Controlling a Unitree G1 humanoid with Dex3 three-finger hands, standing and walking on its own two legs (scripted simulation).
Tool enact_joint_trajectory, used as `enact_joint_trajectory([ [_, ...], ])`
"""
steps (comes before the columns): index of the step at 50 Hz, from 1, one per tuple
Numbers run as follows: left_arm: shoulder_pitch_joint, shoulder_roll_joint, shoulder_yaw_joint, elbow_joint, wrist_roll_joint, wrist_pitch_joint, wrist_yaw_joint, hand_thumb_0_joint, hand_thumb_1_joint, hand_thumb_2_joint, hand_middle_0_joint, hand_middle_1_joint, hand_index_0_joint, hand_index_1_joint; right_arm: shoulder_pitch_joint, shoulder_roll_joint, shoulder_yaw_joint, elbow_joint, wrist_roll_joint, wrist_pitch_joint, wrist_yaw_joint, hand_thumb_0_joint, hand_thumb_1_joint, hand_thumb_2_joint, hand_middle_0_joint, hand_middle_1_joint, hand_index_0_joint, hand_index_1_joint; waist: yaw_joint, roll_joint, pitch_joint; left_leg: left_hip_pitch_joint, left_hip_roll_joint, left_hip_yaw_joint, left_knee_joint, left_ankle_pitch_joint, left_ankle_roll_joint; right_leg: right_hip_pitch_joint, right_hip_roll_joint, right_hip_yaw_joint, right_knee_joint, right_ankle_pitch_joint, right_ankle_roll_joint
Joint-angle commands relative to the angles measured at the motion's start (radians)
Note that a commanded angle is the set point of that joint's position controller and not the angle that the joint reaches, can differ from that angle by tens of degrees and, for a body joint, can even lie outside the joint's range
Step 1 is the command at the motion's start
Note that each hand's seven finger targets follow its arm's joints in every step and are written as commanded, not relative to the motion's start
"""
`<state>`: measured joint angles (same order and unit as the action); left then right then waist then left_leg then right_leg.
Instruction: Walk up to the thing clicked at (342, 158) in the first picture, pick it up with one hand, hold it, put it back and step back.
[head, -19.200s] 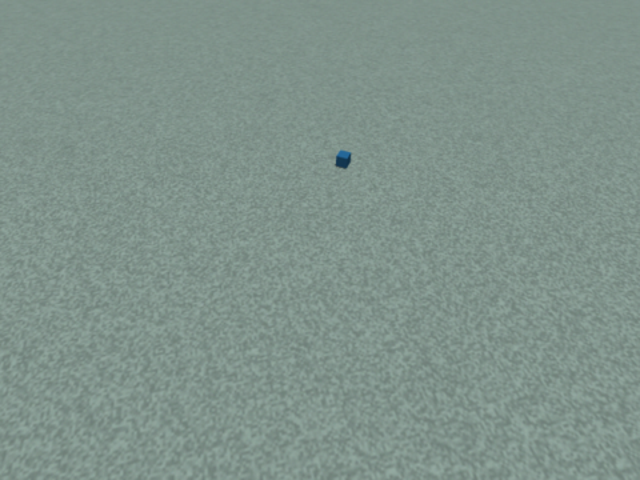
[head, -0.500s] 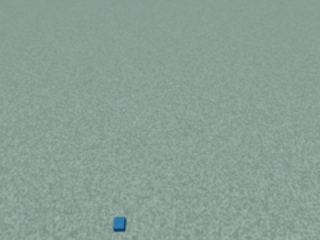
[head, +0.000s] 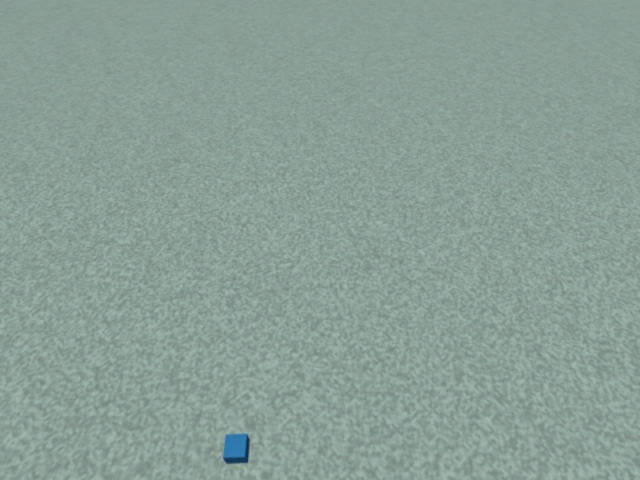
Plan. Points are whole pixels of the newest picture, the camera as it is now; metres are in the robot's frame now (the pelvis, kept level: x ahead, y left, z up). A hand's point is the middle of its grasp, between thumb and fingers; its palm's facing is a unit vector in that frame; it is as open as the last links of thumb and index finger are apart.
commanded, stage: stand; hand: left
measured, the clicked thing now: (236, 448) +0.38 +0.25 -0.75
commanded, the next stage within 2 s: rise first in 1.78 s
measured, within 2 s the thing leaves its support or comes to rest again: neither
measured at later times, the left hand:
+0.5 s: hand out of the picture +0.07 +0.25 -0.16, palm faces -0.03 -0.94 -0.35, open 7.4 cm
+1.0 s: hand out of the picture +0.08 +0.25 -0.16, palm faces -0.03 -0.94 -0.35, open 7.4 cm
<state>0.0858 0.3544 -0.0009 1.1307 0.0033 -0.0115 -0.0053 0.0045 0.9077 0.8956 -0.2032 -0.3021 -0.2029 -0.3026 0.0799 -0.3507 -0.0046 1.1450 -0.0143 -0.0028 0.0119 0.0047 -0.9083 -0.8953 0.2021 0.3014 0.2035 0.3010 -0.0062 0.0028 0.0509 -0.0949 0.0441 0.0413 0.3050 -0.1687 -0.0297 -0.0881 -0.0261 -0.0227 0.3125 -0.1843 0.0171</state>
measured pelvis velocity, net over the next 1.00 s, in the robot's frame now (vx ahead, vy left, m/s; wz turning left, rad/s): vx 0.00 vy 0.00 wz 0.00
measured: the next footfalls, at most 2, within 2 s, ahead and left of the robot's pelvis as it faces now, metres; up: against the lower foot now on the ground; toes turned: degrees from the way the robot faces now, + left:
none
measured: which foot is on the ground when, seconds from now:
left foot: down 0.00-1.00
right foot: down 0.00-1.00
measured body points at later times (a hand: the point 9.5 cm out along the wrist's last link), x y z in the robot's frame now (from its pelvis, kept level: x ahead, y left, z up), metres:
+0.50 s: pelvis +0.00 +0.00 +0.00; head +0.00 +0.00 +0.45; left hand +0.07 +0.30 -0.13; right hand +0.07 -0.30 -0.14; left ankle +0.00 +0.14 -0.75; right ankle -0.01 -0.13 -0.75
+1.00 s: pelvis +0.00 +0.00 +0.00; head +0.02 +0.00 +0.45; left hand +0.08 +0.30 -0.13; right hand +0.08 -0.30 -0.14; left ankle +0.00 +0.14 -0.75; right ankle -0.01 -0.13 -0.75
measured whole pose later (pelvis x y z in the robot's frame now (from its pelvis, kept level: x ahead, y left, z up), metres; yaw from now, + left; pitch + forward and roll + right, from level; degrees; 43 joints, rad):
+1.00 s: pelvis +0.00 +0.00 +0.00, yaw +0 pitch -2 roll +0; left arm 0.12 0.35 -0.01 1.12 0.01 -0.01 -0.01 0.00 0.91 0.90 -0.20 -0.30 -0.20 -0.30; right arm 0.10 -0.35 0.00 1.14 -0.02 0.00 0.01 0.00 -0.91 -0.90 0.20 0.30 0.20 0.30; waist 0.00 0.00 0.05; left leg -0.10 0.05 0.04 0.31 -0.18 -0.03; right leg -0.10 -0.02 -0.02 0.33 -0.20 0.01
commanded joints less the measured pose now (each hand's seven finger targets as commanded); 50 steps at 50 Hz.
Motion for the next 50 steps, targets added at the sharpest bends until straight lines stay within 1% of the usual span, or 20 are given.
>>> enact_joint_trajectory([
  [1,-0.037,0.215,0.042,-0.059,0.004,-0.020,0.012,0.000,0.900,0.900,-0.200,-0.300,-0.200,-0.300,-0.042,-0.215,-0.035,-0.054,0.005,-0.027,-0.016,0.000,-0.900,-0.900,0.200,0.300,0.200,0.300,0.001,0.006,-0.093,0.033,0.106,-0.081,-0.032,0.162,0.033,-0.005,-0.118,0.089,-0.049,0.178,-0.030],
  [5,-0.029,0.218,0.041,-0.054,0.005,-0.020,0.013,0.000,0.900,0.900,-0.200,-0.300,-0.200,-0.300,-0.045,-0.207,-0.033,-0.056,0.008,-0.025,-0.015,0.000,-0.900,-0.900,0.200,0.300,0.200,0.300,0.001,-0.025,-0.075,0.041,0.108,-0.087,-0.037,0.147,0.035,-0.030,-0.111,0.081,-0.052,0.146,-0.028],
  [7,-0.027,0.213,0.039,-0.057,0.004,-0.020,0.013,0.000,0.900,0.900,-0.200,-0.300,-0.200,-0.300,-0.033,-0.217,-0.036,-0.053,0.005,-0.023,-0.014,0.000,-0.900,-0.900,0.200,0.300,0.200,0.300,0.000,-0.008,-0.073,0.032,0.104,-0.081,-0.037,0.129,0.036,-0.031,-0.112,0.086,-0.058,0.135,-0.029],
  [9,-0.034,0.215,0.039,-0.059,0.003,-0.020,0.013,0.000,0.900,0.900,-0.200,-0.300,-0.200,-0.300,-0.030,-0.209,-0.033,-0.053,0.004,-0.023,-0.014,0.000,-0.900,-0.900,0.200,0.300,0.200,0.300,-0.002,-0.009,-0.055,0.006,0.098,-0.080,-0.044,0.097,0.035,-0.026,-0.113,0.089,-0.065,0.116,-0.028],
  [10,-0.026,0.219,0.041,-0.060,0.005,-0.021,0.012,0.000,0.900,0.900,-0.200,-0.300,-0.200,-0.300,-0.027,-0.213,-0.033,-0.055,0.003,-0.024,-0.014,0.000,-0.900,-0.900,0.200,0.300,0.200,0.300,-0.001,-0.005,-0.075,0.024,0.102,-0.080,-0.040,0.112,0.037,-0.019,-0.116,0.092,-0.059,0.138,-0.029],
  [11,-0.024,0.223,0.041,-0.056,0.004,-0.020,0.013,0.000,0.900,0.900,-0.200,-0.300,-0.200,-0.300,-0.035,-0.210,-0.033,-0.055,0.004,-0.023,-0.013,0.000,-0.900,-0.900,0.200,0.300,0.200,0.300,0.002,-0.008,-0.065,0.020,0.102,-0.084,-0.040,0.111,0.035,-0.025,-0.114,0.088,-0.059,0.126,-0.029],
  [12,-0.025,0.223,0.043,-0.060,0.005,-0.021,0.013,0.000,0.900,0.900,-0.200,-0.300,-0.200,-0.300,-0.031,-0.213,-0.036,-0.058,0.004,-0.024,-0.014,0.000,-0.900,-0.900,0.200,0.300,0.200,0.300,0.000,-0.008,-0.085,0.033,0.104,-0.081,-0.036,0.122,0.036,-0.021,-0.116,0.091,-0.053,0.136,-0.031],
  [14,-0.018,0.219,0.040,-0.058,0.004,-0.020,0.012,0.000,0.900,0.900,-0.200,-0.300,-0.200,-0.300,-0.029,-0.211,-0.034,-0.053,0.005,-0.023,-0.014,0.000,-0.900,-0.900,0.200,0.300,0.200,0.300,0.004,-0.007,-0.060,0.017,0.102,-0.086,-0.043,0.110,0.034,-0.032,-0.110,0.088,-0.061,0.114,-0.030],
  [17,-0.016,0.215,0.038,-0.061,0.006,-0.021,0.013,0.000,0.900,0.900,-0.200,-0.300,-0.200,-0.300,-0.023,-0.212,-0.035,-0.057,0.004,-0.025,-0.014,0.000,-0.900,-0.900,0.200,0.300,0.200,0.300,0.000,-0.008,-0.071,0.022,0.102,-0.083,-0.036,0.119,0.036,-0.032,-0.112,0.088,-0.059,0.130,-0.029],
  [21,-0.017,0.223,0.042,-0.060,0.004,-0.018,0.012,0.000,0.900,0.900,-0.200,-0.300,-0.200,-0.300,-0.015,-0.213,-0.034,-0.055,0.003,-0.024,-0.015,0.000,-0.900,-0.900,0.200,0.300,0.200,0.300,-0.001,0.001,-0.066,0.018,0.101,-0.084,-0.045,0.100,0.037,-0.031,-0.113,0.093,-0.054,0.112,-0.034],
  [22,-0.011,0.221,0.041,-0.062,0.004,-0.019,0.012,0.000,0.900,0.900,-0.200,-0.300,-0.200,-0.300,-0.027,-0.215,-0.035,-0.059,0.003,-0.025,-0.014,0.000,-0.900,-0.900,0.200,0.300,0.200,0.300,0.004,0.003,-0.072,0.030,0.104,-0.085,-0.039,0.116,0.038,-0.034,-0.111,0.092,-0.052,0.124,-0.033],
  [26,-0.011,0.216,0.038,-0.062,0.004,-0.019,0.011,0.000,0.900,0.900,-0.200,-0.300,-0.200,-0.300,-0.012,-0.214,-0.033,-0.057,0.003,-0.025,-0.015,0.000,-0.900,-0.900,0.200,0.300,0.200,0.300,0.000,-0.001,-0.065,0.019,0.103,-0.085,-0.039,0.106,0.036,-0.033,-0.113,0.095,-0.056,0.116,-0.033],
  [32,-0.003,0.218,0.040,-0.062,0.006,-0.018,0.012,0.000,0.900,0.900,-0.200,-0.300,-0.200,-0.301,-0.020,-0.216,-0.034,-0.059,0.003,-0.024,-0.015,0.000,-0.900,-0.900,0.200,0.300,0.200,0.300,0.007,-0.004,-0.058,0.017,0.102,-0.090,-0.043,0.107,0.033,-0.042,-0.107,0.087,-0.052,0.106,-0.031],
  [36,-0.009,0.219,0.038,-0.062,0.003,-0.018,0.012,0.000,0.900,0.900,-0.200,-0.300,-0.200,-0.301,-0.004,-0.208,-0.032,-0.055,0.005,-0.022,-0.014,0.000,-0.900,-0.900,0.200,0.300,0.200,0.300,0.001,-0.015,-0.048,0.002,0.096,-0.087,-0.044,0.079,0.032,-0.040,-0.110,0.093,-0.061,0.083,-0.032],
  [37,-0.011,0.218,0.038,-0.063,0.003,-0.018,0.011,0.000,0.900,0.900,-0.200,-0.300,-0.200,-0.301,-0.010,-0.215,-0.033,-0.057,0.003,-0.023,-0.014,0.000,-0.900,-0.900,0.200,0.300,0.200,0.300,0.001,-0.002,-0.053,0.005,0.097,-0.084,-0.040,0.070,0.034,-0.040,-0.112,0.096,-0.061,0.084,-0.033],
  [39,0.001,0.218,0.038,-0.062,0.005,-0.019,0.011,0.000,0.900,0.900,-0.200,-0.300,-0.200,-0.301,-0.015,-0.216,-0.034,-0.059,0.005,-0.022,-0.014,0.000,-0.900,-0.900,0.200,0.300,0.200,0.300,0.005,0.002,-0.075,0.026,0.103,-0.086,-0.032,0.100,0.038,-0.032,-0.113,0.094,-0.053,0.112,-0.033],
  [43,-0.006,0.221,0.039,-0.067,0.006,-0.021,0.012,0.000,0.900,0.900,-0.200,-0.300,-0.200,-0.301,-0.014,-0.212,-0.033,-0.062,0.003,-0.025,-0.015,0.000,-0.900,-0.900,0.200,0.300,0.200,0.300,0.002,-0.004,-0.080,0.032,0.103,-0.084,-0.026,0.147,0.037,-0.026,-0.113,0.091,-0.042,0.170,-0.034],
  [45,0.000,0.218,0.039,-0.066,0.005,-0.019,0.013,0.000,0.900,0.900,-0.200,-0.300,-0.200,-0.301,-0.014,-0.216,-0.034,-0.063,0.004,-0.025,-0.016,0.000,-0.900,-0.900,0.200,0.300,0.200,0.300,0.003,0.001,-0.084,0.039,0.106,-0.083,-0.026,0.165,0.035,-0.026,-0.113,0.087,-0.036,0.181,-0.034],
  [48,-0.003,0.214,0.036,-0.064,0.005,-0.019,0.013,0.000,0.900,0.900,-0.200,-0.300,-0.200,-0.301,-0.013,-0.210,-0.031,-0.062,0.005,-0.023,-0.016,0.000,-0.900,-0.900,0.200,0.300,0.200,0.300,0.003,-0.007,-0.069,0.026,0.103,-0.083,-0.029,0.143,0.035,-0.028,-0.111,0.087,-0.046,0.160,-0.031],
  [50,-0.010,0.220,0.038,-0.066,0.003,-0.019,0.014,0.000,0.900,0.900,-0.200,-0.300,-0.200,-0.301,-0.010,-0.209,-0.032,-0.062,0.003,-0.024,-0.016,0.000,-0.900,-0.900,0.200,0.300,0.200,0.300,0.001,-0.015,-0.076,0.032,0.105,-0.081,-0.027,0.154,0.032,-0.027,-0.113,0.089,-0.042,0.167,-0.032],
])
